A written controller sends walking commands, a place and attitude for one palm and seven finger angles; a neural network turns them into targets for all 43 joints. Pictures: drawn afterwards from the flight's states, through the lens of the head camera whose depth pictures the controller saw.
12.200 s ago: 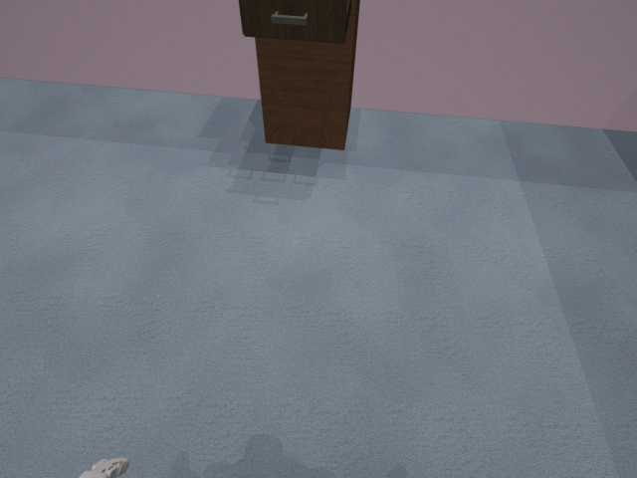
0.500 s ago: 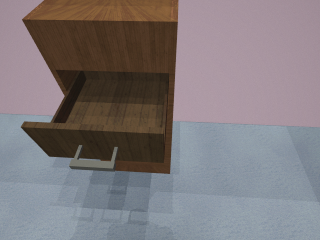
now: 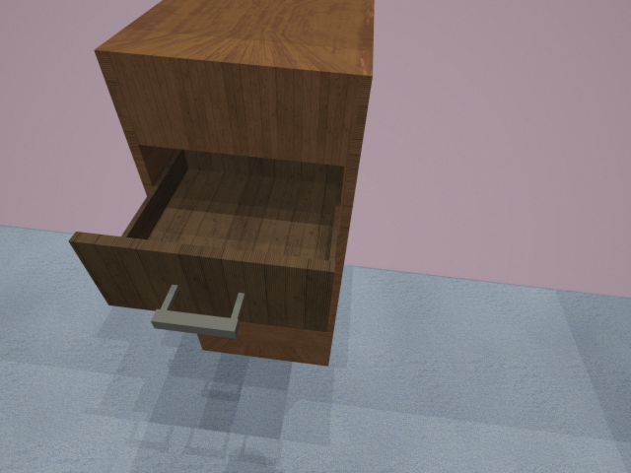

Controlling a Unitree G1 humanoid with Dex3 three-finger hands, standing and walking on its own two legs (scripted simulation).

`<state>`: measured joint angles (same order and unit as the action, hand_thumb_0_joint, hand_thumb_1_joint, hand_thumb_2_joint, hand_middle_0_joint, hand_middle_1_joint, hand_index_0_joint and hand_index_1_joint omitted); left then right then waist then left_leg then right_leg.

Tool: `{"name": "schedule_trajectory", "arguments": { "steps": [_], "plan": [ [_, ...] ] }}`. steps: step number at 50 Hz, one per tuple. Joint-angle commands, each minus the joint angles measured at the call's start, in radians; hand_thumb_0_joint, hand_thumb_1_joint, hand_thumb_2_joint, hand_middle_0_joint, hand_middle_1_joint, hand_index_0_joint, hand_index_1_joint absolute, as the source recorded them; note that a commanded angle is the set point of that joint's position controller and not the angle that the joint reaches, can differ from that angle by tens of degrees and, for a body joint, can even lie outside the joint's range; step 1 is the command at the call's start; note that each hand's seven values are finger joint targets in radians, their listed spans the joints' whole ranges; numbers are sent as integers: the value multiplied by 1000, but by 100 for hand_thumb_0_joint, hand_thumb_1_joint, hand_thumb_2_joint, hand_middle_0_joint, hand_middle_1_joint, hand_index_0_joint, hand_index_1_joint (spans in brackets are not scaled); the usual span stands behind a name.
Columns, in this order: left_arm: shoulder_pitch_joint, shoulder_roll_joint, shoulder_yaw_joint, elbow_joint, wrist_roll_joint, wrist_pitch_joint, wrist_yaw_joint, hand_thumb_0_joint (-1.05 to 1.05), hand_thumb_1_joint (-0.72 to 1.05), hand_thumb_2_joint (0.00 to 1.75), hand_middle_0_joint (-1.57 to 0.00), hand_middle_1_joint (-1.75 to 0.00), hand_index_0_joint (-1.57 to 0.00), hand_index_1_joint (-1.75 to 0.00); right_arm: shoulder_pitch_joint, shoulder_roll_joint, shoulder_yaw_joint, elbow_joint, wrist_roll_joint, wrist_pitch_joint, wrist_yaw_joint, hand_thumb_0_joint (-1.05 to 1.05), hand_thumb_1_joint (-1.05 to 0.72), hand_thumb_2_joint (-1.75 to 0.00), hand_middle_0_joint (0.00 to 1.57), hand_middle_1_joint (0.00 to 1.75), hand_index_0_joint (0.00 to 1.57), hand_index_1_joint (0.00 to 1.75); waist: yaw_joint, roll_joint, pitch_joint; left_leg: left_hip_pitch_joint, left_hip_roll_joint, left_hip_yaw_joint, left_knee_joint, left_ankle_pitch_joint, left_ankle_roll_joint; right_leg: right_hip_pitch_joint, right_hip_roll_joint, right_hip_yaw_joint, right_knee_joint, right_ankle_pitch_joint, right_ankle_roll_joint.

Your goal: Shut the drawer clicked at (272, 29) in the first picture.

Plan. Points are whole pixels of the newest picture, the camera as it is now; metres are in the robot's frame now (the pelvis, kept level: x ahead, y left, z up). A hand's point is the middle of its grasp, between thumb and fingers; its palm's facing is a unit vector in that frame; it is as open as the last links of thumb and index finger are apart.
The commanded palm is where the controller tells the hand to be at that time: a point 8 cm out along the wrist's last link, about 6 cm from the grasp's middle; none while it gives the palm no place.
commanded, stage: look again from close up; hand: left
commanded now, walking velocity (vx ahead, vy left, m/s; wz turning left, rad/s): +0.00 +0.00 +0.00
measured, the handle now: (201, 310) +0.35 +0.20 -0.03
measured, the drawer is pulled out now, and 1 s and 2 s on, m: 0.25 0.25 0.25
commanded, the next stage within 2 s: raise the hand and make a fist in 0.44 s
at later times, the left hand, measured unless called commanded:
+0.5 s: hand out of the picture -0.03 +0.18 -0.18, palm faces +0.03 -0.99 -0.14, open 7.4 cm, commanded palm none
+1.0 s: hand out of the picture +0.12 +0.14 -0.04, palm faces -0.01 -1.00 +0.03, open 5.7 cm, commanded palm +0.11 +0.21 -0.03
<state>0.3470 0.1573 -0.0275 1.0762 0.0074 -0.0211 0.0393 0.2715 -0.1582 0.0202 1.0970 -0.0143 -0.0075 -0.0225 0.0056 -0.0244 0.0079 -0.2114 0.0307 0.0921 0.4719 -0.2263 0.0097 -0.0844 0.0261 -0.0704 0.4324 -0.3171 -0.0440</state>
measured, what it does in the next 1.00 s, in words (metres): lowers itself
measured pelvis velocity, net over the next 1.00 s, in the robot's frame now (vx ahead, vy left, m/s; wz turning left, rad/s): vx -0.05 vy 0.01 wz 0.02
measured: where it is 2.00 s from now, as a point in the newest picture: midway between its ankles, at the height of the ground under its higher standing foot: outside the picture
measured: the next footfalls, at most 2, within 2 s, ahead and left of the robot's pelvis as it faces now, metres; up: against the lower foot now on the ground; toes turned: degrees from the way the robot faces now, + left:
none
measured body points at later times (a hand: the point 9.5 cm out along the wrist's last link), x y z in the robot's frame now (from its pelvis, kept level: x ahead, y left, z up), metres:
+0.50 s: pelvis +0.00 +0.03 +0.00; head +0.00 +0.04 +0.45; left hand -0.03 +0.23 -0.16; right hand -0.01 -0.19 -0.15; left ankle +0.02 +0.11 -0.74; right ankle -0.05 -0.09 -0.74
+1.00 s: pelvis -0.05 +0.01 -0.07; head -0.02 +0.02 +0.38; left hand +0.12 +0.20 -0.04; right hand +0.20 -0.22 -0.09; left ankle +0.02 +0.11 -0.74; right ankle -0.05 -0.09 -0.74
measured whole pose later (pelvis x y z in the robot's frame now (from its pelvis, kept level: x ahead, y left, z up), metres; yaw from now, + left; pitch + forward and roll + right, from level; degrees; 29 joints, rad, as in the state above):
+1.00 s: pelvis -0.05 +0.01 -0.07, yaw +1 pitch +9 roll +0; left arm 0.55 0.13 -0.05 -0.04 -0.13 -0.41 -0.15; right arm 0.13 -0.24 -0.05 0.42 0.02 -0.12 0.01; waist 0.01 -0.02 -0.13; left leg -0.80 0.03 0.07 1.04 -0.40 0.04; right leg -0.68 -0.01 -0.09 1.07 -0.55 -0.04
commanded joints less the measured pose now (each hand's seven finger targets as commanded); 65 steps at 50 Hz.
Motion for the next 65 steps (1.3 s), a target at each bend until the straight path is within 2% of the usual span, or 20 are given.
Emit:
{"name": "schedule_trajectory", "arguments": {
  "steps": [1, 26, 27, 28, 29, 30, 31, 32, 33, 35, 38, 39, 42, 45, 47, 50, 53, 55, 60, 65],
  "plan": [
    [75, 87, 13, -16, 0, -9, 6, 0, 90, 90, -20, -30, -20, -30, 42, -95, -14, -20, 6, -14, -1, 0, -90, -90, 20, 30, 20, 30, -5, 19, 89, 30, 73, -107, -88, 119, 25, -112, -128, 126, -113, 175, 3],
    [121, 50, 9, 19, 1, -5, 11, 0, 90, 90, -20, -30, -20, -30, 94, -71, -13, 25, 9, -26, -6, 0, -90, -90, 20, 30, 20, 30, -2, 13, 98, 49, 79, -122, -136, 158, 43, -112, -132, 102, -114, 151, 15],
    [117, 78, 8, 28, 30, -35, 40, 0, 90, 90, -20, -30, -20, -30, 3, -101, -8, -50, 7, -37, 4, 0, -90, -90, 20, 30, 20, 30, 16, 48, 160, -54, 82, -106, 78, 320, 10, -181, -176, 149, -112, 476, 23],
    [-564, 258, 73, -1491, -172, -212, 25, 0, 90, 90, -22, -32, -22, -32, 52, -297, -61, -404, 40, -157, -31, 0, -90, -90, 20, 30, 20, 30, -147, 237, -332, 292, 6, -122, -36, 310, 10, -147, -66, 20, 18, 343, 21],
    [-236, 190, 64, -1314, -105, -158, 76, 0, 90, 90, -24, -34, -24, -34, -27, -201, -22, -347, 47, -262, -48, 0, -90, -90, 20, 30, 20, 30, -30, 350, -404, 339, 56, -128, -61, 384, -1, -181, -35, 2, 119, 129, -2],
    [74, 56, -11, -1125, -118, -26, 109, 0, 90, 90, -26, -37, -26, -37, -15, -158, -46, -340, 68, -303, -39, 0, -90, -90, 20, 30, 20, 30, -50, 257, -249, 207, 65, -179, -121, 271, -32, -269, -28, -18, 175, -24, 21],
    [57, -91, -121, -1139, -140, -9, 96, 0, 90, 90, -28, -39, -28, -39, -6, -167, -34, -337, 72, -318, -37, 0, -90, -90, 20, 30, 20, 30, -47, 163, -98, 88, 44, -172, -109, 153, -17, -307, -36, -17, 174, -28, 23],
    [44, -117, -170, -1233, -162, -41, 79, 0, 90, 90, -30, -41, -30, -41, -26, -195, -43, -389, 76, -342, -39, 0, -90, -90, 20, 30, 20, 30, -54, 118, -49, 41, 46, -181, -71, 32, -1, -319, -36, -32, 134, -17, 26],
    [51, -82, -166, -1250, -153, -74, 71, 0, 90, 90, -32, -43, -32, -43, -29, -227, -49, -415, 65, -357, -39, 0, -90, -90, 20, 30, 20, 30, -77, 48, -40, -21, 26, -189, -24, -55, 11, -349, -32, -33, 102, 0, 29],
    [84, -115, -178, -1198, -137, -148, 38, 0, 90, 90, -36, -47, -36, -47, -32, -234, -64, -481, 41, -364, -25, 0, -90, -90, 20, 30, 20, 30, -104, -113, -38, -99, 5, -199, 72, -79, 12, -433, -19, -55, 140, -32, 31],
    [310, -133, -119, -1042, -173, -312, -95, 0, 90, 90, -42, -54, -42, -54, -112, -226, -91, -565, 27, -333, 12, 0, -90, -90, 20, 30, 20, 30, -16, -256, -42, -285, 4, -151, 199, -106, -16, -571, -9, -68, 258, -141, 24],
    [336, -97, -73, -1040, -186, -382, -154, 0, 90, 90, -44, -56, -44, -56, -131, -227, -98, -592, 26, -316, 28, 0, -90, -90, 20, 30, 20, 30, 2, -234, -70, -330, -3, -133, 242, -96, -24, -590, -10, -58, 299, -141, 18],
    [360, 81, 122, -1074, -161, -542, -251, 0, 90, 90, -50, -62, -50, -62, -193, -219, -121, -684, 25, -246, 68, 0, -90, -90, 20, 30, 20, 30, 61, -6, -153, -388, -15, -94, 341, -47, -27, -607, -25, -32, 435, -69, -7],
    [318, 112, 147, -1226, -146, -484, -203, 0, 90, 90, -56, -69, -56, -69, -216, -198, -107, -777, 40, -158, 52, 0, -90, -90, 20, 30, 20, 30, 87, 100, -207, -408, -15, -99, 338, -122, -13, -601, -22, -10, 484, -84, -9],
    [226, 79, 100, -1376, -167, -460, -164, 0, 90, 90, -60, -73, -60, -73, -203, -179, -98, -827, 43, -127, 37, 0, -90, -90, 20, 30, 20, 30, 50, 139, -236, -405, -4, -119, 341, -225, -3, -642, -20, 9, 471, -152, -3],
    [83, 112, 90, -1563, -175, -522, -133, 0, 90, 90, -66, -80, -66, -80, -116, -173, -88, -818, 36, -127, 7, 0, -90, -90, 20, 30, 20, 30, -30, 94, -277, -397, 6, -125, 429, -177, 23, -687, -5, 42, 445, -151, 11],
    [-19, 85, 11, -1555, -201, -575, -198, 0, 90, 90, -72, -86, -72, -86, -108, -179, -66, -784, 38, -172, -10, 0, -90, -90, 20, 30, 20, 30, -89, 107, -241, -437, 5, -136, 498, -188, 30, -742, -9, 83, 411, -211, 17],
    [-27, 90, -13, -1477, -210, -555, -259, 0, 90, 90, -76, -91, -76, -91, -111, -192, -56, -761, 46, -202, -18, 0, -90, -90, 20, 30, 20, 30, -111, 60, -204, -476, 2, -131, 527, -213, 33, -746, -17, 125, 365, -274, 27],
    [103, 204, 157, -1324, -250, -368, -318, 0, 90, 90, -86, -101, -86, -101, -133, -197, -56, -749, 65, -208, -41, 0, -90, -90, 20, 30, 20, 30, -34, -10, -251, -491, -15, -115, 496, -160, 32, -571, -56, 194, 270, -268, 62],
    [209, 208, 277, -1385, -282, -313, -251, 0, 90, 90, -96, -112, -96, -112, -153, -159, -65, -733, 61, -188, -51, 0, -90, -90, 20, 30, 20, 30, 22, -56, -293, -428, -15, -118, 423, -19, 25, -406, -84, 163, 298, 101, 100]
  ]
}}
